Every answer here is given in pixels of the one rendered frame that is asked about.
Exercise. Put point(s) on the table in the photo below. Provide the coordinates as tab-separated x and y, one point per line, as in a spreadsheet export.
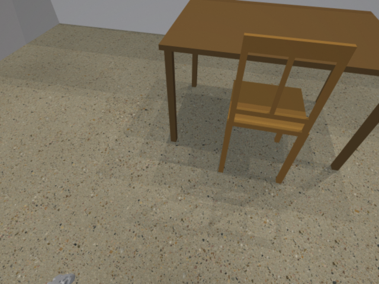
216	28

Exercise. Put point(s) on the chair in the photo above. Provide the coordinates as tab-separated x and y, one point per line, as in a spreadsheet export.
280	109

